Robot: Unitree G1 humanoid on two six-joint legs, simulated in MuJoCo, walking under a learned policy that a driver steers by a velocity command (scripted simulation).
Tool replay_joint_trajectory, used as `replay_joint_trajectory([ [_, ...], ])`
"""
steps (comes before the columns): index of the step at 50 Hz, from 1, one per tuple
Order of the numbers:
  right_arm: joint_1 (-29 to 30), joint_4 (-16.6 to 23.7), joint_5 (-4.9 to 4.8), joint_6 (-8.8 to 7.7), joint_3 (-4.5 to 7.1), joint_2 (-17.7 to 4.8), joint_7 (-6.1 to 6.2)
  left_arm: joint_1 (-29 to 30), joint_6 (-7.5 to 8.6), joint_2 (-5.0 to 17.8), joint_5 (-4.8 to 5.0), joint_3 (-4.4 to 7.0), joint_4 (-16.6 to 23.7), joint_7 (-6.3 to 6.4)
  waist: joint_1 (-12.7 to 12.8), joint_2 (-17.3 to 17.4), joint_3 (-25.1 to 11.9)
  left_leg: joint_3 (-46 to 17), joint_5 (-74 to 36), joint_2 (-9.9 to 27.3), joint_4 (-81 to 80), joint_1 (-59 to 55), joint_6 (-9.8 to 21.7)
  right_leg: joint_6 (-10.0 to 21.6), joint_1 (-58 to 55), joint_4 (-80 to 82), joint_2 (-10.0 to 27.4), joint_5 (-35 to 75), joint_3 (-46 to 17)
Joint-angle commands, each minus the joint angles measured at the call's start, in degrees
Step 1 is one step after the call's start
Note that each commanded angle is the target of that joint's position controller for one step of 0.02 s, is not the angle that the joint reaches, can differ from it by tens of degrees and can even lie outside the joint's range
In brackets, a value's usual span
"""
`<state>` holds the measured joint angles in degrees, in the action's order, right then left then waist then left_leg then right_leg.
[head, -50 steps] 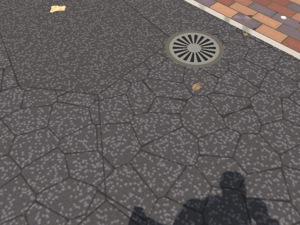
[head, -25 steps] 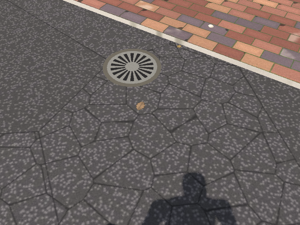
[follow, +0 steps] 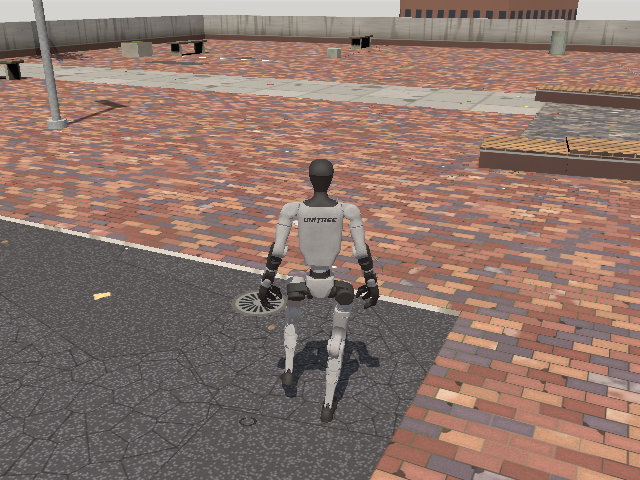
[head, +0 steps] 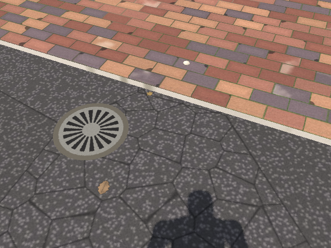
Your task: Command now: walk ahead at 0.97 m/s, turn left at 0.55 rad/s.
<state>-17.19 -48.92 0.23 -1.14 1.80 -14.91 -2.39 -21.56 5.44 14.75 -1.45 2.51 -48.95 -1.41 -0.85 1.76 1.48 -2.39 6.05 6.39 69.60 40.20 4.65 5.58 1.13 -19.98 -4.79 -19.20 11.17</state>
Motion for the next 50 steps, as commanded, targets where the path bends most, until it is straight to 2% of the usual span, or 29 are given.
replay_joint_trajectory([
  [1, 5.67, 4.0, -0.49, -0.1, 0.22, -1.42, -0.75, 2.09, 2.28, 2.98, 0.48, 0.48, 2.07, -0.06, -0.16, -6.92, 8.38, 4.73, -9.0, -1.16, -7.01, 0.17, 0.7, -5.82, 10.43, 15.16, 10.03, 29.89, 1.31],
  [4, 10.18, 6.11, -0.16, -0.9, -0.44, -1.17, -1.61, 0.45, 2.11, 3.79, 0.88, -0.04, 0.92, 1.3, -0.41, -4.83, 7.6, 11.54, -12.9, -4.06, -18.98, -1.82, 2.51, -6.69, 4.13, 14.21, 10.78, 51.32, 5.77],
  [6, 8.94, 5.96, -0.11, -0.83, -0.42, -2.26, -1.89, 0.24, 2.05, 6.55, 1.04, 0.23, 0.83, 2.83, -2.2, -5.93, 4.16, 15.32, -14.64, -8.08, -25.33, -9.41, 3.79, -7.78, -0.55, 9.41, 12.47, 72.71, 6.63],
  [8, 1.07, 3.88, -0.1, 0.09, 0.6, -5.66, -1.55, 2.35, 1.07, 10.62, 0.82, 1.23, 1.67, 4.77, -7.45, -8.9, -1.7, 16.52, -11.27, -11.61, -26.4, -19.81, 4.99, -8.18, -4.76, -1.75, 15.22, 89.74, 6.04],
  [9, -7.85, 1.49, 0.11, 0.6, 1.77, -8.46, -1.1, 5.29, 0.12, 12.41, 0.36, 1.82, 2.69, 5.27, -12.37, -9.45, -5.51, 15.41, -7.24, -13.1, -26.16, -28.86, 6.19, -7.99, -3.56, -12.88, 16.32, 93.63, 5.06],
  [10, -21.08, -2.38, 0.3, 1.01, 3.43, -11.49, -0.3, 10.29, -0.91, 13.55, -0.37, 2.3, 4.28, 5.38, -18.99, -8.81, -9.35, 10.79, -2.86, -12.11, -27.76, -41.06, 9.19, -7.27, 2.34, -30.08, 16.92, 90.42, 3.22],
  [11, -28.24, -4.58, -0.82, 0.88, 4.98, -13.3, 0.85, 14.69, -1.89, 12.59, 0.07, 2.65, 4.61, 4.38, -22.87, -0.77, -9.04, 4.3, -3.67, -8.38, -36.5, -49.74, 14.08, -6.48, 12.01, -58.81, 9.81, 51.45, 3.84],
  [12, -21.5, -5.46, -1.51, 1.19, 4.81, -12.45, 1.6, 18.86, -1.03, 2.09, -1.34, -0.45, 7.4, 2.56, -15.44, 12.75, 0.28, -2.47, -8.46, -7.55, -30.37, -48.87, 14.48, -5.34, 33.42, -79.83, -0.78, -8.52, -0.41],
  [13, -13.46, -2.24, 0.34, 0.73, 4.22, -14.04, 1.42, 10.39, -0.02, -1.8, -0.45, -1.98, 12.76, 2.24, -3.6, 10.59, -5.56, -24.94, -9.2, -1.06, -33.41, -54.58, 22.54, -6.62, 47.72, -86.03, 0.45, -11.3, -11.68],
  [14, -11.41, 0.07, 1.06, 0.72, 4.6, -13.66, 2.07, 9.31, 1.83, 0.99, -1.02, -2.75, 15.27, 1.53, -3.55, 6.87, -10.27, -43.84, 19.01, 7.02, -51.03, -55.39, 25.48, -5.63, 51.78, -79.84, 1.95, -9.06, -18.44],
  [15, -9.14, 0.67, 1.66, 0.41, 4.22, -10.3, 2.5, 11.51, 2.66, 5.39, -1.48, -2.12, 14.15, 1.22, -1.81, -4.77, -2.3, -44.78, 29.51, 7.17, -58.92, -45.44, 21.96, -5.17, 51.04, -72.01, 5.43, -4.29, -18.55],
  [17, -5.19, 1.34, 1.23, -1.33, 3.7, -10.38, 2.83, 12.79, 0.92, 6.16, -3.25, -2.29, 13.82, 1.33, 2.69, -8.38, 4.28, -37.44, 23.01, 3.0, -59.58, -29.6, 18.76, -7.03, 44.64, -61.97, 8.67, -2.58, -18.0],
  [19, -3.49, 1.82, 0.64, -3.33, 3.27, -10.01, 2.8, 15.66, -1.6, 5.91, -3.17, -2.81, 14.95, 1.22, 3.93, -9.27, 7.35, -28.2, 17.58, -2.27, -62.05, -16.24, 16.95, -9.52, 36.6, -49.0, 11.7, 0.22, -15.76],
  [24, -5.92, 2.03, -0.5, -4.31, 4.95, -12.08, 1.55, 26.49, -1.78, 2.8, 0.23, -4.19, 19.4, 0.35, -3.1, -1.82, 3.65, -17.72, -5.11, -8.73, -59.68, -17.75, 11.21, -9.41, 23.05, -19.13, 9.19, 22.65, -10.91],
  [27, -7.28, 2.32, -0.17, -3.88, 5.78, -12.97, 1.4, 25.89, -1.28, 5.06, 0.39, -3.29, 19.68, 0.83, -4.24, 1.52, 0.35, -19.77, -14.56, -6.84, -53.51, -28.22, 8.21, -8.08, 19.49, -10.54, 6.42, 22.47, -11.55],
  [29, -5.53, 3.0, 0.53, -3.85, 6.38, -15.48, 1.54, 15.49, -0.66, 9.76, 0.45, -1.09, 16.81, 1.92, 1.32, 1.36, -7.12, -19.62, -28.82, -6.98, -39.18, -32.94, 5.49, -6.88, 8.15, -9.64, 3.61, 13.62, -11.75],
  [30, -1.78, 3.89, 0.65, -4.12, 6.55, -16.52, 1.35, 3.35, -0.32, 12.29, 0.28, 0.31, 14.05, 2.72, 9.07, 0.5, -12.96, -17.94, -28.2, -8.79, -25.18, -27.86, 4.03, -6.17, -5.04, -11.06, 5.43, 10.05, -12.0],
  [31, 1.11, 6.16, 0.71, -4.89, 4.94, -10.67, 1.48, -10.58, -0.06, 16.62, -1.19, 2.14, 11.59, 3.89, 14.54, -5.4, -20.69, -14.23, -11.46, -11.69, -5.47, -18.24, 3.66, -4.99, -18.94, -11.38, 16.22, -9.02, -22.73],
  [32, -4.02, 9.97, -2.02, -4.89, 2.31, -1.46, 1.49, -7.82, -0.25, 21.31, -3.78, 2.92, 11.81, 3.63, 7.31, -24.54, -24.78, -8.43, 24.77, -16.63, 9.85, -1.02, 2.06, -1.37, -26.89, 2.66, 32.09, -26.17, -55.09],
  [33, -3.66, 9.85, -0.87, -3.96, 1.77, -5.37, 2.01, 0.03, -0.77, 17.96, -2.71, 3.24, 12.61, 3.13, 4.33, -22.57, -19.96, -5.83, 18.35, -11.41, 14.74, 6.31, 3.09, 1.32, -20.69, 7.53, 32.01, -35.61, -63.84],
  [34, 0.96, 9.19, 0.51, -3.05, 2.32, -8.32, 1.82, 5.02, -1.15, 11.52, -2.1, 1.99, 13.62, 2.85, 4.65, -13.2, -12.0, -3.62, 12.44, -7.61, 13.15, 7.18, 2.85, 0.93, -12.82, 6.31, 28.8, -31.38, -51.54],
  [35, 3.54, 9.39, 1.29, -2.53, 2.39, -8.57, 0.99, 5.69, -1.36, 8.61, -1.95, 1.33, 12.4, 2.55, 4.29, -6.99, -7.32, -2.63, 9.75, -5.59, 10.22, 5.68, 2.31, 0.23, -6.39, 5.38, 25.79, -18.9, -40.9],
  [38, 9.0, 12.52, 2.23, -0.49, 1.25, -4.41, -1.5, -1.04, -0.44, 3.94, -1.01, 0.06, 5.73, 2.07, 3.14, -7.2, -1.78, -2.42, 8.47, -1.89, 8.31, 5.81, 1.8, -2.84, 0.09, 6.33, 20.55, 2.09, -23.01],
  [40, 11.23, 15.08, 2.0, 0.47, 0.39, -3.36, -1.99, -1.39, 0.78, 3.97, -0.12, 0.11, 4.38, 1.15, 1.55, -7.17, -0.48, -1.46, 5.96, -1.1, 7.32, 8.1, 1.65, -3.04, 1.52, 7.57, 21.31, 12.98, -17.1],
  [43, 16.16, 18.2, 1.82, 0.81, -0.31, -3.93, -2.52, 0.46, 2.04, 5.46, -0.23, 0.29, 3.54, 1.05, -0.32, -6.46, 2.54, 1.31, -2.16, -1.42, -0.71, 6.4, 1.46, -3.86, 5.47, 11.2, 19.17, 23.55, -6.33],
  [46, 23.5, 20.02, 1.87, 0.8, -1.07, -4.04, -3.6, -2.53, 2.13, 7.19, -0.41, 0.58, 1.55, 1.55, 1.06, -3.45, 7.2, 8.37, -5.47, -3.13, -15.93, 2.56, 3.15, -5.02, 4.12, 14.21, 16.72, 32.61, 1.76],
  [47, 24.88, 20.06, 2.13, 0.22, -1.74, -2.57, -3.87, -4.59, 1.92, 7.08, -0.45, 0.32, 0.71, 1.8, 1.65, -2.65, 8.47, 10.45, -5.49, -5.21, -22.11, -2.31, 3.92, -5.52, 5.11, 13.38, 16.21, 44.18, 3.03],
  [49, 19.97, 17.15, 3.02, -0.86, -2.07, -2.1, -3.36, -7.4, 1.42, 10.35, 0.01, 0.6, -0.49, 2.62, -0.64, -5.11, 5.01, 12.84, -4.34, -11.8, -27.85, -15.63, 4.66, -4.75, 3.81, 6.33, 17.18, 71.61, 2.33],
  [50, 12.36, 14.2, 3.5, -1.34, -1.45, -3.64, -2.65, -6.76, 0.89, 12.92, 0.43, 0.89, -0.67, 2.95, -4.62, -6.78, 0.74, 10.98, -3.0, -13.97, -30.66, -24.95, 5.32, -4.21, 3.84, -2.79, 18.23, 77.08, 1.51],
])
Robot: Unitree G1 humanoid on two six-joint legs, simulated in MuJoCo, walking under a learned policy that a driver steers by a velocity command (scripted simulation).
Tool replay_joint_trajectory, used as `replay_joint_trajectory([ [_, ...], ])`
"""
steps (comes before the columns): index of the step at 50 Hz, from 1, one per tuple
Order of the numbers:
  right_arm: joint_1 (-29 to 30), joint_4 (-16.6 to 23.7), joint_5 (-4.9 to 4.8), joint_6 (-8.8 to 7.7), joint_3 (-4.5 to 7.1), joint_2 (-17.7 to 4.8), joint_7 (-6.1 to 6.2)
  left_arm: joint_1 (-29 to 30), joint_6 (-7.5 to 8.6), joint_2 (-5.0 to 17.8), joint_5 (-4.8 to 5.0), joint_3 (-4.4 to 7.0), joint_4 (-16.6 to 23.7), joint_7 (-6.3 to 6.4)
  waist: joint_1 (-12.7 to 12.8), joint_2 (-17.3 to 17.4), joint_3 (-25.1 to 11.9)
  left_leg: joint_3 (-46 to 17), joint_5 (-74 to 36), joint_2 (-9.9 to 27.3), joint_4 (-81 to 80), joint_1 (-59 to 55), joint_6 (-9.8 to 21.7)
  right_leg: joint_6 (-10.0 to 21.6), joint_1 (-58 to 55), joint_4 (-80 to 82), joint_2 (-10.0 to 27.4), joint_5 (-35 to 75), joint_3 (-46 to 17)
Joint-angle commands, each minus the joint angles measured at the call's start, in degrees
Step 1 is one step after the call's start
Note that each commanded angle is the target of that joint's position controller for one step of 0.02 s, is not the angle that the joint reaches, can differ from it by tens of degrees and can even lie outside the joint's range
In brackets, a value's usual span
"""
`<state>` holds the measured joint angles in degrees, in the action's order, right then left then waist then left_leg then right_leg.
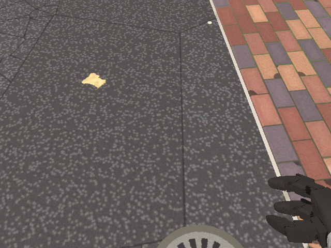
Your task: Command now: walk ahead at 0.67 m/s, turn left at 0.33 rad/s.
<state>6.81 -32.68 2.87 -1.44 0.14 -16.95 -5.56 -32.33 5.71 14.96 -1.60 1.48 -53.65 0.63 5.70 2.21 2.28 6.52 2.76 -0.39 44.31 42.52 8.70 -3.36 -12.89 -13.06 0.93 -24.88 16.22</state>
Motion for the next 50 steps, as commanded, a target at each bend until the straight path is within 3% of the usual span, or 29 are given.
replay_joint_trajectory([
  [1, -21.58, -5.91, 0.88, -1.42, 1.19, -3.53, 1.48, 4.82, 0.2, 13.5, 1.16, 1.73, 3.9, 1.15, -15.54, -8.61, -4.68, -2.12, -2.56, -6.57, -9.28, -38.03, 2.63, 5.59, 19.25, -21.13, 13.12, 81.75, -4.62],
  [2, -29.53, -9.22, 1.51, -1.94, 2.11, -5.88, 2.66, 7.09, -0.13, 13.26, 2.07, 1.55, 4.41, 0.97, -19.74, -8.78, -7.21, -5.58, -11.5, -3.28, -18.35, -47.96, 3.57, 6.05, 23.41, -35.8, 10.3, 70.1, -3.29],
  [3, -27.59, -10.15, 2.25, -2.07, 3.03, -10.9, 3.93, 2.75, -0.63, 5.9, 1.62, 0.56, 5.61, 0.26, -12.8, 3.69, -13.02, -17.31, -46.58, 13.3, -8.68, -63.05, 4.95, 5.14, 37.6, -60.16, 0.77, -4.13, -4.25],
  [4, -30.23, -7.35, 0.95, -2.77, 4.15, -12.53, 4.52, -5.31, -1.63, 4.52, 6.08, -0.15, 6.53, 1.34, -12.51, 5.22, -33.63, -37.46, -73.0, 32.04, -2.61, -79.71, 16.25, 5.38, 47.37, -81.09, -3.74, -14.25, -22.23],
  [5, -28.63, -6.66, -1.37, -1.93, 4.74, -11.27, 5.65, 2.7, -1.82, 8.74, 5.05, 0.78, 7.93, 1.78, -13.78, -2.45, -33.31, -32.35, -63.75, 27.1, -9.48, -69.61, 13.36, 5.44, 47.02, -78.34, -1.07, -4.46, -24.39],
  [6, -23.45, -7.79, -2.18, -2.28, 3.55, -7.84, 5.78, 4.92, -1.85, 7.77, 4.31, 0.77, 8.39, 1.38, -10.08, -2.16, -21.65, -26.73, -51.45, 24.21, -14.57, -58.76, 11.23, 4.98, 48.44, -70.93, 1.53, -0.93, -21.86],
  [7, -20.86, -8.81, -1.79, -2.71, 2.58, -4.0, 5.79, 5.5, -2.21, 6.24, 2.68, 0.61, 7.24, 1.12, -7.26, -5.19, -12.38, -22.57, -43.9, 21.32, -18.43, -48.73, 8.44, 4.44, 47.85, -64.39, 3.34, -0.18, -20.4],
  [9, -19.68, -9.23, -2.24, -3.2, 1.66, -1.32, 6.49, 3.51, -4.93, 4.29, 0.54, 1.1, 5.86, 0.18, -4.52, -3.23, -5.85, -14.3, -41.91, 18.74, -24.51, -34.12, 6.25, 3.02, 40.59, -60.35, 3.44, 0.94, -18.54],
  [12, -17.64, -9.67, -2.22, -4.23, 2.36, -2.59, 6.41, 4.1, -6.74, 1.34, 0.49, 1.86, 7.25, -0.49, -1.46, -0.15, -6.43, -6.06, -39.07, 16.71, -27.49, -28.34, 5.65, 2.51, 39.11, -55.79, 3.09, 5.9, -16.5],
  [14, -15.06, -9.54, -2.2, -4.14, 1.96, -1.0, 6.68, 7.18, -6.93, 0.27, 0.45, 1.92, 9.01, -0.7, -0.52, 2.55, -5.24, -0.11, -34.71, 14.16, -27.58, -27.33, 3.67, 2.95, 40.69, -48.21, 4.02, 13.15, -15.35],
  [16, -14.42, -9.54, -2.33, -3.95, 1.78, -0.08, 6.93, 10.58, -6.89, -0.4, 0.45, 1.66, 10.27, -1.33, -1.47, 4.87, -4.88, 5.01, -28.34, 11.82, -26.8, -26.83, 1.7, 3.86, 38.1, -38.24, 3.6, 22.01, -13.14],
  [18, -16.07, -9.88, -2.48, -3.62, 2.32, -1.2, 7.08, 13.34, -7.13, -0.08, 0.06, 1.69, 11.45, -2.17, -2.99, 4.6, -5.15, 6.51, -23.99, 13.0, -24.85, -29.2, 0.92, 4.63, 36.69, -31.98, 2.93, 25.27, -11.61],
  [21, -18.13, -10.01, -2.64, -2.39, 3.58, -3.66, 6.99, 15.55, -7.66, 2.33, -0.63, 2.54, 13.84, -2.93, -4.1, 3.54, -4.55, 6.17, -20.91, 16.77, -18.52, -32.35, -0.56, 6.58, 35.58, -27.72, 1.43, 18.9, -9.76],
  [23, -18.58, -9.79, -2.89, -1.32, 4.23, -4.54, 7.03, 13.9, -7.46, 3.52, -0.88, 3.25, 14.61, -2.59, -3.4, 2.87, -4.4, 6.61, -22.01, 17.88, -10.0, -33.23, -2.57, 8.71, 33.11, -24.05, -0.66, 13.89, -8.86],
  [24, -19.14, -9.85, -3.01, -0.6, 4.41, -4.62, 6.91, 9.58, -6.77, 4.05, -1.13, 3.68, 13.56, -2.14, -1.42, -0.47, -5.78, 7.75, -19.82, 16.25, -0.52, -31.86, -4.55, 10.35, 27.94, -19.38, -1.87, 16.63, -9.84],
  [25, -21.36, -8.75, -2.37, -0.01, 4.68, -5.36, 6.54, 6.06, -5.94, 9.96, -1.05, 5.26, 13.42, -1.21, -0.23, -11.33, -6.46, 8.83, -1.62, 10.67, 15.41, -23.78, -8.49, 13.57, 21.32, -14.29, 5.43, 42.73, -23.88],
  [26, -24.3, -5.46, -1.93, 1.38, 3.69, -1.31, 6.13, 6.66, -6.5, 17.57, 0.2, 7.19, 14.13, -0.8, -4.26, -21.26, -10.11, 3.64, 39.92, -2.54, 32.22, -7.43, -12.24, 24.93, 13.06, -12.68, 18.11, 66.14, -48.45],
  [27, -24.61, -5.55, -0.38, 2.27, 2.79, -0.96, 6.49, 7.14, -7.05, 17.54, 2.36, 7.63, 15.93, -1.08, -2.97, -13.32, -16.68, -8.9, 38.76, -0.47, 34.77, -6.16, -12.44, 27.31, 12.32, -7.07, 19.45, 47.29, -53.87],
  [28, -20.95, -5.25, -0.81, 2.34, 3.07, -2.35, 6.61, 10.63, -7.84, 14.53, 1.64, 7.0, 16.52, -0.77, -3.19, -8.0, -11.55, -10.29, 32.95, 0.58, 33.56, -4.59, -11.99, 25.74, 16.8, -5.16, 16.96, 28.55, -49.72],
  [29, -17.18, -4.9, -1.03, 2.0, 3.23, -2.78, 6.83, 14.32, -8.66, 11.37, 1.15, 6.02, 16.67, -0.47, -4.27, -4.84, -5.08, -10.46, 27.08, 2.08, 28.52, -3.77, -11.51, 22.47, 22.58, -3.19, 13.3, 19.4, -44.77],
  [30, -16.06, -4.58, -0.66, 1.93, 3.44, -3.44, 7.15, 17.28, -9.0, 9.36, 1.53, 5.45, 17.22, -0.34, -5.49, -5.16, -2.9, -10.32, 23.03, 3.05, 23.47, -5.43, -11.33, 19.27, 26.05, -2.59, 9.85, 17.21, -41.11],
  [31, -16.96, -5.09, -0.22, 2.4, 3.45, -3.39, 7.24, 18.9, -9.04, 8.18, 1.48, 5.26, 17.96, -0.27, -5.97, -6.41, -3.61, -9.66, 20.65, 2.54, 21.83, -8.41, -11.37, 17.66, 28.04, -2.96, 7.58, 19.05, -38.5],
  [35, -16.7, -4.86, -1.11, 3.49, 2.79, -1.29, 7.08, 17.05, -8.56, 10.8, 1.1, 6.37, 17.79, -0.75, -4.8, -4.54, -7.37, -10.64, 19.27, 0.42, 14.31, -10.63, -11.93, 15.19, 25.86, -4.57, 5.15, 20.33, -39.31],
  [39, -13.91, -3.81, -1.29, 3.4, 2.94, -2.37, 7.38, 16.73, -9.2, 11.71, 0.72, 6.92, 18.18, -0.79, -2.9, -7.72, -6.42, -12.45, 17.88, -1.06, 7.63, -9.68, -11.76, 14.2, 24.81, -2.79, 4.1, 6.83, -45.3],
  [42, -13.02, -3.55, -1.66, 2.8, 3.06, -3.15, 7.51, 16.84, -9.23, 12.35, 0.44, 7.21, 18.18, -1.04, -2.34, -8.51, -6.2, -13.52, 17.79, -2.4, 3.19, -11.35, -10.8, 13.5, 24.28, -2.94, 3.48, 4.61, -48.89],
  [46, -14.05, -3.82, -2.43, 1.82, 3.16, -4.15, 7.7, 18.7, -9.22, 12.67, 0.21, 7.37, 18.35, -1.54, -2.83, -10.15, -5.96, -13.77, 18.57, -4.82, -4.7, -18.33, -8.9, 12.32, 26.21, -3.73, 2.03, 7.35, -52.33],
  [48, -17.21, -4.59, -2.75, 1.43, 3.33, -4.71, 8.24, 20.91, -9.13, 12.4, 0.49, 7.26, 18.62, -1.86, -4.63, -10.95, -5.8, -13.4, 17.91, -5.99, -12.91, -26.54, -7.74, 10.16, 30.35, -3.77, 0.44, 7.5, -53.36],
  [49, -19.8, -5.18, -2.64, 1.16, 3.57, -5.28, 8.76, 22.33, -8.95, 11.93, 0.95, 7.05, 18.81, -1.87, -6.52, -10.74, -5.49, -13.34, 14.7, -5.34, -20.56, -32.89, -7.18, 7.74, 34.11, -4.14, -1.65, 3.67, -52.75],
  [50, -20.56, -5.18, -2.38, 0.93, 4.34, -8.24, 9.51, 21.17, -8.61, 9.9, 1.49, 6.43, 18.72, -1.68, -6.51, -5.95, -6.02, -17.99, 15.75, 1.05, -28.72, -39.61, -5.76, 4.31, 39.16, -8.27, -5.88, -5.29, -48.77],
])
Over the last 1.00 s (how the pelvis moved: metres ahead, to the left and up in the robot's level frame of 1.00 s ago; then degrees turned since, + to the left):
0.88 0.18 -0.02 52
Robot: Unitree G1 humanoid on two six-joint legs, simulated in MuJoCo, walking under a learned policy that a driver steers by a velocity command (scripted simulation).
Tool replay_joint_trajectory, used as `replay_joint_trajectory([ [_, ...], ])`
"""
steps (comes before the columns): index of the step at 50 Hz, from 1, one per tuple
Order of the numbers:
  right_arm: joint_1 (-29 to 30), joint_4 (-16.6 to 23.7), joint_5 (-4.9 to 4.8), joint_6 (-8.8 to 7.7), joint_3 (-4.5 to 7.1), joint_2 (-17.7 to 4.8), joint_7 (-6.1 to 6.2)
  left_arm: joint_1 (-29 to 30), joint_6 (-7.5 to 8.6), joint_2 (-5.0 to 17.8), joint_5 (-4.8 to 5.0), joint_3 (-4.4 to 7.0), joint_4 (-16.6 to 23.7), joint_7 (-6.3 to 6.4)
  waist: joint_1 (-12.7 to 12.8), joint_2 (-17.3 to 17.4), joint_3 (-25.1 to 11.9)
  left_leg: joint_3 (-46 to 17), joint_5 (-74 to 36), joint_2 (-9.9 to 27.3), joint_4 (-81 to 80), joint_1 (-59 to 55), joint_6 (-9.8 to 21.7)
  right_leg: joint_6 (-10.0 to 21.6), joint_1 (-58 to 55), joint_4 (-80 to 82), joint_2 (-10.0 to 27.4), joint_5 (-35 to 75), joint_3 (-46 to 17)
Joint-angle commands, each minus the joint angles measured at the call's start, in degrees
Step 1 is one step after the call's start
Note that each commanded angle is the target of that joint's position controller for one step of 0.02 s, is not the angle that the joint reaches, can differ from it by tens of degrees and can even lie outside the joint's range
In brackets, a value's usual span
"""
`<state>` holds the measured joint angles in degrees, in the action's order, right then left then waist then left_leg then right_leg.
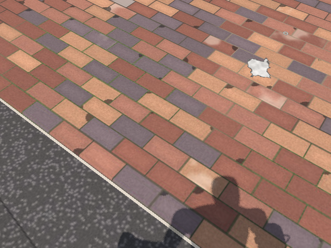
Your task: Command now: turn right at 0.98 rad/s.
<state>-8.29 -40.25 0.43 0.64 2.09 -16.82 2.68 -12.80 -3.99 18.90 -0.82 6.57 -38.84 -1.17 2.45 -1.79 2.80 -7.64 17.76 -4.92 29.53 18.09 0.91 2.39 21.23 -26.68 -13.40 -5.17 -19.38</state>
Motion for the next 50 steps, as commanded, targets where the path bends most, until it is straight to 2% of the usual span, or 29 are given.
replay_joint_trajectory([
  [1, -4.23, 4.17, 0.88, -0.86, 3.6, -14.7, 1.42, 0.54, 1.35, 3.09, 1.7, 0.69, 5.17, 0.49, -2.7, 11.01, -8.61, -20.95, 10.53, 22.02, -19.76, -18.28, 7.87, -4.78, 11.81, -10.9, 0.93, -29.44, 0.24],
  [2, 2.35, 5.38, 1.94, -0.6, 3.3, -13.86, 1.01, -0.33, 1.76, 7.53, -0.87, 1.71, 3.87, 0.82, -1.12, 10.76, -4.28, -24.24, 4.89, 27.25, -21.36, -10.65, 11.83, -5.6, 15.51, -26.1, 1.37, -25.28, 9.9],
  [3, 2.85, 5.84, 1.69, -0.37, 2.06, -8.66, 0.78, 0.59, 1.74, 9.93, -1.58, 2.34, 3.33, 0.5, -0.66, 7.16, -4.26, -17.3, -4.23, 25.22, -18.26, -6.8, 12.29, -5.83, 12.08, -33.19, 6.2, -21.85, 11.14],
  [4, 4.82, 6.1, 1.37, -0.3, 1.22, -5.93, 0.49, -1.31, 1.37, 8.6, -1.63, 2.07, 2.52, -0.13, 0.84, 6.06, -3.76, -9.82, -11.06, 20.79, -15.79, -5.17, 10.49, -5.22, 10.51, -37.85, 6.57, -18.85, 11.8],
  [7, 4.33, 7.23, 1.35, -0.25, 0.78, -5.44, 0.26, -3.64, -0.25, 6.92, -0.33, 1.14, 1.56, -2.07, 0.3, 8.78, -3.86, 1.28, -21.73, 16.36, -12.53, -8.58, 9.09, -5.69, 12.71, -45.2, 8.55, -15.62, 15.54],
  [11, -4.16, 5.21, 1.43, -0.49, 2.07, -7.72, 0.0, 3.3, -0.63, 5.08, 0.08, -0.17, 4.04, -2.75, -4.54, 10.14, -3.4, 4.04, -29.22, 19.26, -10.63, -18.2, 9.95, -7.43, 16.32, -36.18, 12.11, -16.93, 18.57],
  [14, -5.2, 4.68, 1.61, -0.58, 2.86, -8.68, -0.69, 5.29, -0.92, 3.88, 0.4, -0.81, 5.21, -3.17, -5.06, 11.72, -4.48, 7.57, -32.6, 21.15, -9.12, -19.01, 9.95, -7.01, 12.46, -29.27, 13.87, -18.85, 20.38],
  [18, -4.15, 4.7, 1.32, -0.72, 3.62, -9.47, -2.13, 6.5, -1.0, 3.19, 1.07, -1.19, 6.54, -3.14, -4.53, 13.55, -5.63, 13.51, -32.89, 22.16, -6.03, -14.61, 7.74, -4.6, 1.97, -18.55, 13.5, -19.61, 24.8],
  [21, -5.83, 4.67, 1.68, -0.76, 4.48, -11.17, -2.7, 8.45, -0.93, 4.55, 0.32, -0.93, 7.97, -3.88, -5.12, 14.46, -6.24, 12.21, 8.47, 24.95, -10.8, -9.01, 5.26, -1.13, -4.59, -11.19, 13.06, -20.96, 27.04],
  [22, -3.91, 5.19, 1.64, -0.54, 4.61, -11.48, -2.55, 5.71, -0.7, 4.84, -0.02, -0.71, 6.97, -4.29, -2.88, 12.65, -5.14, 13.44, 18.68, 24.96, -10.08, -3.33, 3.78, 0.31, -10.65, -6.63, 12.33, -20.0, 27.87],
  [23, -2.48, 5.6, 1.79, -0.29, 4.38, -10.32, -2.42, -2.3, -0.11, 5.78, -0.24, -0.09, 3.35, -4.13, 0.57, 7.01, -5.54, 16.67, 24.3, 22.91, -3.06, 5.22, 1.8, 2.37, -21.34, -3.13, 11.37, -21.54, 26.07],
  [24, -0.71, 6.48, 1.93, -0.03, 3.01, -5.76, -2.89, -13.14, 0.85, 10.14, -0.62, 1.35, -0.77, -3.04, 5.66, -10.4, -5.58, 24.44, 24.48, 15.89, 20.13, 17.21, -0.94, 6.68, -30.59, 7.27, 19.75, -34.92, 9.95],
  [25, 6.5, 11.85, 3.09, -0.23, 1.7, -2.19, -3.48, -15.7, 1.99, 16.1, 0.13, 2.12, 1.27, -2.32, 8.09, -19.72, -0.75, 17.21, 24.67, 5.31, 34.77, 39.92, -3.76, 14.6, -32.44, 16.97, 33.14, -52.59, -24.89],
  [26, 12.55, 13.6, 3.94, -1.15, 2.21, -5.36, -4.06, -12.19, 2.22, 12.96, -0.11, 1.21, 1.74, -1.13, 8.36, -9.2, 3.94, 6.74, 15.25, 8.9, 38.0, 43.75, -2.96, 15.79, -27.67, 19.26, 33.58, -48.66, -23.18],
  [27, 10.47, 12.8, 2.6, -2.23, 2.68, -6.82, -4.81, -8.74, 2.41, 11.28, -0.09, 0.31, 2.04, -0.16, 4.96, -8.32, 3.84, 5.49, 7.31, 9.92, 36.41, 40.18, -2.79, 15.15, -24.22, 18.74, 30.94, -44.35, -18.0],
  [28, 5.22, 10.04, 2.4, -2.98, 3.05, -8.28, -5.33, -6.67, 2.78, 10.23, -0.21, -0.1, 2.21, 0.18, 1.86, -6.6, 3.06, 5.98, 2.63, 10.51, 34.26, 35.51, -3.38, 13.82, -22.95, 18.9, 27.58, -38.03, -12.47],
  [31, -1.63, 4.55, 3.26, -2.47, 2.61, -7.37, -6.16, -4.66, 5.79, 5.48, 0.0, -2.4, 1.21, 0.56, -1.35, -4.62, 0.45, 9.27, -7.81, 10.81, 30.62, 27.34, -4.13, 10.77, -21.34, 20.18, 21.64, -18.68, 0.77],
  [34, 2.13, 4.56, 1.92, -1.6, 1.99, -6.04, -6.41, -9.29, 7.72, 5.81, 0.26, -2.52, -1.57, -0.18, 0.41, -3.45, 2.06, 11.02, -12.19, 10.89, 26.8, 29.77, -2.89, 9.45, -23.68, 20.84, 21.08, -8.43, 6.21],
  [38, 8.2, 6.11, 1.0, -1.45, 1.23, -4.09, -6.39, -15.56, 8.77, 5.61, -1.4, -3.09, -4.5, 0.42, 3.25, -3.88, 5.5, 9.9, -9.99, 8.91, 30.52, 38.76, -0.06, 8.81, -30.03, 20.91, 24.41, 1.77, 10.5],
  [40, 10.28, 8.0, 1.1, -1.53, 0.63, -3.15, -6.19, -17.36, 8.92, 5.52, -1.84, -3.29, -5.98, 1.01, 2.67, -2.07, 7.75, 7.15, -5.43, 7.23, 32.76, 44.77, 2.24, 7.56, -32.87, 20.56, 26.21, 8.45, 13.84],
  [42, 11.94, 9.25, 1.26, -1.59, -0.34, -2.35, -6.35, -16.15, 9.26, 4.3, -2.07, -3.97, -6.99, 1.41, 1.44, -0.67, 8.83, 11.42, -4.93, 6.68, 30.28, 42.94, 4.8, 6.1, -31.99, 22.7, 25.58, 17.73, 18.54],
  [43, 11.17, 9.33, 1.11, -1.26, -1.43, -1.19, -6.69, -12.23, 9.33, 4.42, -1.74, -4.35, -6.19, 1.38, -0.67, -0.48, 7.91, 17.15, -3.15, 5.51, 24.56, 31.57, 6.61, 5.28, -24.63, 23.74, 24.58, 31.61, 22.97],
  [44, 11.11, 9.06, 1.23, -0.89, -1.69, -1.41, -6.73, -12.78, 9.67, 4.52, -1.56, -4.56, -6.33, 1.74, -0.69, -1.07, 5.47, 21.47, -3.11, 2.77, 23.09, 21.48, 7.79, 4.79, -21.71, 21.99, 24.9, 54.42, 24.4],
  [45, 7.61, 8.33, 1.26, -0.63, -1.67, -1.54, -6.51, -13.95, 9.77, 6.13, -2.05, -4.33, -7.36, 2.39, -3.03, -4.06, 1.71, 22.73, -1.69, 0.07, 24.55, 14.93, 8.64, 3.92, -23.16, 15.81, 26.39, 74.14, 25.4],
  [46, -7.76, 4.35, 0.74, -0.8, -0.32, -4.53, -6.09, -11.35, 9.1, 8.84, -3.22, -3.39, -6.51, 2.69, -10.42, -8.51, -7.42, 23.04, 6.65, -5.2, 28.35, 1.89, 10.54, 4.41, -22.48, -1.6, 27.76, 90.42, 27.2],
  [47, -19.28, 0.1, 0.46, -1.07, 1.31, -7.43, -5.82, -9.52, 8.5, 10.63, -1.18, -2.62, -4.61, 2.67, -15.75, -4.37, -13.94, 19.15, 8.14, -6.16, 24.77, -13.41, 13.66, 2.81, -13.58, -19.42, 26.02, 91.98, 27.94],
  [48, -26.07, -1.65, 0.83, -0.84, 4.56, -14.11, -5.36, -8.56, 9.0, 10.94, 1.3, -2.46, -1.98, 2.04, -20.01, 5.66, -19.46, -2.11, 21.86, 1.67, 15.08, -27.45, 21.7, -1.06, 2.89, -46.28, 19.15, 71.72, 27.44],
  [49, -23.44, -2.96, -0.01, -0.58, 5.55, -17.15, -4.88, -3.05, 10.47, 6.23, -0.16, -3.49, -0.03, 0.58, -16.5, 19.61, -21.34, -32.47, 30.51, 13.18, -4.85, -30.24, 25.65, -2.96, 15.83, -68.03, 5.42, -2.08, 23.22],
  [50, -16.07, -0.3, -0.41, -0.76, 5.02, -15.01, -4.15, 1.03, 12.06, 5.04, -2.08, -4.44, 3.28, -0.36, -12.5, 10.93, -19.11, -45.76, 32.09, 15.17, -12.51, -26.09, 24.71, -1.02, 20.52, -70.74, 7.86, -6.09, 11.84],
])
Over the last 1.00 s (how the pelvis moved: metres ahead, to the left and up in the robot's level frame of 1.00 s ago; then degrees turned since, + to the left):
0.32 -0.05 0.02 -43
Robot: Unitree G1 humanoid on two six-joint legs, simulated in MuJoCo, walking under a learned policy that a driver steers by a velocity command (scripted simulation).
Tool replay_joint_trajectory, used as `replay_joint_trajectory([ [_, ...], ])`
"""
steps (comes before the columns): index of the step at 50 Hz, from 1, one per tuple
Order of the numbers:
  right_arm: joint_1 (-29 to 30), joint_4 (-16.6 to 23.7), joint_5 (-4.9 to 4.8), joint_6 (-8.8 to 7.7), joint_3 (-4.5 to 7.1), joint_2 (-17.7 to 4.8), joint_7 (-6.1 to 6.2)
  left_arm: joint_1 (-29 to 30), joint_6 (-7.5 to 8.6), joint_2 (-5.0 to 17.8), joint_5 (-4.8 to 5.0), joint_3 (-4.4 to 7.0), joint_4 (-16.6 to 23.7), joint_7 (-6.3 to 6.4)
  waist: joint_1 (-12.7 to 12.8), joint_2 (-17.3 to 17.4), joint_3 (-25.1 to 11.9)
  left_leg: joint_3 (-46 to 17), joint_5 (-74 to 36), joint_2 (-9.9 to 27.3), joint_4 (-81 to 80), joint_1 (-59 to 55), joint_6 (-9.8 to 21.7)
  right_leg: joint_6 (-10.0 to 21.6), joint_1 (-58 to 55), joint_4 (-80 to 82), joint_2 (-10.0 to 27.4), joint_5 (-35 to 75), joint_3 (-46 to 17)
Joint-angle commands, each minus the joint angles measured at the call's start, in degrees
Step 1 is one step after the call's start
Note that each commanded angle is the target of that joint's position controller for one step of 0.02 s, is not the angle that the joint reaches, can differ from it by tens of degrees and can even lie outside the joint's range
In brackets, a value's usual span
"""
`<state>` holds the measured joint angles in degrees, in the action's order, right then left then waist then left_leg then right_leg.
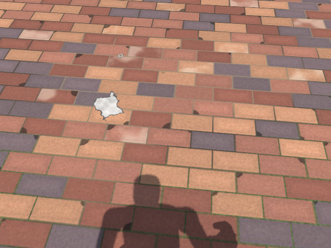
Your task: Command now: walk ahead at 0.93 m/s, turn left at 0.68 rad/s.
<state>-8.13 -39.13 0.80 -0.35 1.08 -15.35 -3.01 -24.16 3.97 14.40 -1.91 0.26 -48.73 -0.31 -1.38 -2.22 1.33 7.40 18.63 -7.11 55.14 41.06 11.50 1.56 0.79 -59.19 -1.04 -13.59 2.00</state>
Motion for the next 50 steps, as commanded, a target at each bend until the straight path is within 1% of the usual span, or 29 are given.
replay_joint_trajectory([
  [1, -16.51, -2.62, -0.31, 0.04, 6.1, -15.76, 2.4, 14.79, 4.53, 8.73, -0.8, 1.37, 14.48, -1.73, -7.34, 3.82, -11.54, -60.32, 30.11, 17.78, -40.33, -42.48, 11.96, 0.34, 42.25, -35.98, -2.32, -0.13, -10.4],
  [3, -14.82, -4.7, 0.82, -1.08, 4.73, -10.03, 3.53, 14.54, 3.54, 5.07, -1.55, -0.13, 16.55, -1.19, -0.13, -2.69, -0.92, -50.49, 16.99, 14.32, -40.22, -26.95, 8.78, 0.48, 40.36, -23.58, 2.01, -2.01, -11.3],
  [4, -12.22, -4.66, 1.24, -1.59, 4.19, -8.49, 3.52, 13.12, 2.02, 3.99, -2.12, -0.62, 16.03, -0.7, 2.47, -1.27, 0.54, -44.67, 14.49, 11.48, -39.64, -21.21, 8.97, -0.34, 38.48, -23.99, 2.41, -6.03, -10.48],
  [6, -10.38, -3.98, 0.06, -3.3, 3.67, -8.11, 2.79, 12.62, -0.51, 3.79, -2.8, -1.08, 17.06, 0.09, 4.67, 0.39, 2.68, -37.48, 13.06, 8.97, -42.03, -16.22, 9.47, -1.15, 40.9, -19.28, 4.82, -11.58, -8.94],
  [8, -8.51, -2.25, -0.59, -4.14, 3.7, -8.7, 2.67, 19.07, -0.72, 6.04, -1.99, -1.05, 20.14, -0.28, 3.62, -0.27, 5.75, -31.27, 7.02, 6.34, -47.86, -8.14, 8.25, -3.29, 34.16, -2.3, 6.46, -2.36, -4.59],
  [10, -10.57, -2.48, -0.65, -4.61, 4.39, -9.52, 2.6, 24.64, -0.52, 4.25, -0.8, -1.97, 22.2, -1.32, 0.95, 2.76, 5.32, -29.11, -0.1, 4.79, -49.22, -8.24, 5.94, -4.66, 27.95, 9.95, 6.03, 8.7, -3.18],
  [13, -13.43, -3.12, -1.11, -4.49, 5.86, -12.13, 2.19, 28.43, -0.48, 4.17, 0.3, -1.99, 22.45, -1.66, -2.56, 3.75, 2.26, -30.19, -9.49, 6.25, -47.91, -18.11, 3.07, -4.2, 22.67, 22.06, 3.3, 17.24, -2.7],
  [16, -14.62, -3.19, -0.84, -4.09, 6.57, -13.5, 2.62, 25.5, 0.23, 7.35, 0.33, -0.72, 20.94, -0.92, -1.71, 4.78, -1.63, -31.84, -27.36, 7.85, -37.94, -29.53, -0.27, -3.61, 17.07, 29.87, 0.69, 11.79, -3.28],
  [17, -14.49, -3.28, -0.36, -4.1, 6.86, -14.87, 2.44, 19.92, 0.6, 9.95, 0.4, 0.49, 19.35, -0.18, 1.06, 3.7, -6.35, -30.99, -36.91, 7.34, -28.9, -31.98, -1.66, -2.92, 10.42, 30.34, -1.08, 5.56, -2.76],
  [18, -12.03, -2.8, -0.34, -4.34, 7.04, -16.01, 2.02, 9.66, 1.13, 12.13, 0.27, 1.72, 17.18, 0.73, 7.35, 2.04, -12.59, -28.76, -39.0, 5.15, -15.16, -28.74, -3.3, -1.92, -2.34, 30.59, 0.13, 3.14, -2.98],
  [19, -10.37, -1.38, -0.39, -5.24, 5.86, -11.77, 2.0, -3.55, 1.55, 16.31, -0.95, 3.69, 15.24, 2.26, 12.63, -1.99, -20.04, -24.8, -26.69, 3.0, 2.87, -19.76, -3.86, 0.32, -17.17, 29.79, 10.53, -13.23, -11.91],
  [20, -14.1, 1.77, -2.8, -5.5, 3.31, -2.56, 2.1, -4.14, 1.42, 20.59, -3.35, 4.76, 14.92, 2.47, 8.54, -18.3, -26.22, -17.57, 11.17, -2.77, 19.44, -0.64, -5.7, 5.45, -30.25, 39.22, 27.65, -33.36, -42.72],
  [21, -12.32, 2.19, -1.86, -4.55, 2.56, -5.42, 2.43, 0.6, 0.79, 19.01, -2.31, 5.24, 14.77, 2.18, 6.66, -18.08, -22.72, -14.21, 5.77, 2.64, 26.14, 6.32, -4.73, 7.24, -24.72, 44.52, 28.01, -38.67, -52.28],
  [22, -7.11, 1.53, -0.44, -3.69, 3.29, -8.86, 2.32, 5.2, 0.71, 13.07, -1.74, 4.11, 15.46, 1.95, 7.11, -8.99, -14.86, -12.75, -0.16, 6.0, 26.03, 7.81, -4.56, 6.38, -17.33, 43.26, 25.0, -33.22, -41.85],
  [23, -3.72, 1.72, 0.43, -3.19, 3.39, -9.28, 1.58, 6.03, 0.76, 9.92, -1.58, 3.32, 14.49, 1.55, 7.05, -1.94, -9.4, -12.2, -2.77, 8.08, 24.01, 6.91, -5.0, 5.48, -10.6, 42.47, 22.47, -20.73, -31.93],
  [27, 0.58, 5.2, 1.85, -1.59, 1.21, -3.02, -0.83, -0.47, 3.0, 4.94, -0.66, 1.81, 6.87, 0.41, 3.58, -3.29, -1.96, -15.31, -0.58, 9.08, 18.88, 6.26, -5.77, 4.94, -0.26, 44.93, 16.59, 2.83, -17.83],
  [30, 7.05, 9.66, 2.34, -1.81, 0.31, -4.5, -1.32, 0.81, 3.67, 8.14, 0.46, 2.58, 5.09, 0.3, 0.77, -2.78, 3.42, -15.07, -4.19, 8.17, 6.81, 9.28, -6.67, 6.74, 3.68, 51.07, 15.76, 7.63, -12.24],
  [32, 10.87, 10.87, 2.24, -2.43, -0.76, -4.94, -2.49, 1.92, 3.26, 8.96, 1.18, 2.73, 4.29, 0.0, 0.14, -0.6, 5.15, -6.0, -13.01, 9.12, -9.1, -3.14, -6.95, 6.39, 11.6, 56.97, 11.69, 11.42, -6.66],
  [34, 11.32, 10.3, 1.61, -2.9, -1.34, -4.06, -2.82, 0.41, 3.19, 12.58, 1.53, 3.55, 2.93, -0.72, 0.28, -1.49, 5.34, -3.15, -16.16, 7.25, -13.85, -18.09, -6.44, 7.21, 16.33, 59.91, 12.73, 23.09, -5.96],
  [36, 4.48, 7.84, 1.7, -2.97, -0.06, -7.12, -1.08, -1.39, 3.21, 16.14, 1.46, 4.25, 1.4, -0.99, -3.44, -1.53, -0.73, -2.52, -10.8, 3.62, -15.77, -28.34, -5.59, 6.51, 9.43, 46.82, 12.62, 51.02, -3.12],
  [37, -6.38, 4.4, 2.07, -3.15, 1.01, -8.89, 0.13, -1.05, 2.85, 17.55, 1.52, 4.55, 0.96, -0.62, -9.19, -1.72, -6.45, -3.54, -9.48, 2.44, -18.39, -40.44, -5.29, 5.46, 10.47, 32.71, 11.57, 55.44, -2.35],
  [38, -15.73, 1.71, 3.05, -3.24, 2.49, -12.12, 1.5, -0.57, 2.8, 16.92, 1.69, 4.31, 1.13, -0.47, -14.04, -1.99, -11.32, -7.83, -7.7, 7.27, -18.92, -54.54, -5.48, 4.45, 19.53, 16.41, 8.88, 44.44, -2.31],
  [39, -22.53, 0.45, 4.38, -3.77, 3.83, -17.42, 2.86, -2.22, 2.61, 8.06, 0.44, 2.62, 2.49, -0.49, -12.22, 10.93, -18.44, -25.64, 10.59, 23.64, -21.34, -64.29, -5.93, 4.46, 29.94, -7.72, 2.65, -5.02, -2.96],
  [40, -20.91, 2.17, 4.3, -3.61, 4.17, -19.49, 3.28, -6.56, 2.17, 6.06, 3.4, 2.3, 5.22, -0.23, -7.79, 17.71, -26.51, -53.66, 17.69, 34.99, -34.77, -65.16, -3.54, 4.8, 38.58, -22.86, -1.29, -13.23, -8.59],
  [41, -15.51, 1.95, 3.06, -3.4, 3.95, -15.55, 3.29, -1.52, 1.43, 9.61, 2.78, 3.19, 5.52, 0.12, -6.23, 10.43, -17.52, -48.95, 16.77, 31.8, -37.54, -58.38, -2.85, 4.88, 43.72, -24.07, 2.16, -6.02, -8.13],
  [43, -9.8, 0.54, 2.38, -4.46, 2.38, -8.31, 2.93, 2.74, 0.55, 7.25, 1.51, 2.65, 4.71, -0.71, -2.44, 5.77, -4.17, -31.88, 0.96, 26.42, -38.21, -43.82, -2.39, 4.03, 42.9, -18.56, 6.07, -0.79, -6.46],
  [45, -9.15, -0.93, 1.57, -5.38, 1.91, -6.07, 3.0, 0.74, -1.39, 5.28, 0.76, 2.63, 3.67, -1.76, 1.34, 8.19, -2.16, -22.77, -5.19, 24.46, -41.34, -36.38, -2.93, 3.01, 38.78, -16.48, 7.69, -1.0, -6.26],
  [48, -10.43, -4.15, -0.18, -6.91, 1.5, -3.42, 2.59, 8.3, -3.45, 3.05, 0.43, 2.52, 6.03, -2.78, 2.5, 5.57, 2.78, -10.59, -16.63, 21.85, -45.98, -35.97, -5.11, 2.73, 44.62, -13.87, 8.93, 1.69, -4.84],
  [50, -7.74, -4.55, -0.29, -7.48, 1.17, -2.59, 2.82, 13.6, -3.09, 1.27, 0.09, 1.67, 9.67, -3.14, 4.68, 7.26, 7.16, -1.05, -43.17, 20.2, -44.82, -31.89, -5.85, 2.22, 43.24, -4.76, 7.71, 6.87, -1.16],
])
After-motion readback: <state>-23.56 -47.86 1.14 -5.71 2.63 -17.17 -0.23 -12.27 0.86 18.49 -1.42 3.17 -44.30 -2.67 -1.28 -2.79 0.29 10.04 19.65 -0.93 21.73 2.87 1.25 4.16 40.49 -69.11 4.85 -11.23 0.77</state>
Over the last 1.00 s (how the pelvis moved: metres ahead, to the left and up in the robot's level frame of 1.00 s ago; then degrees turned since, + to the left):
0.28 -0.18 -0.02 -27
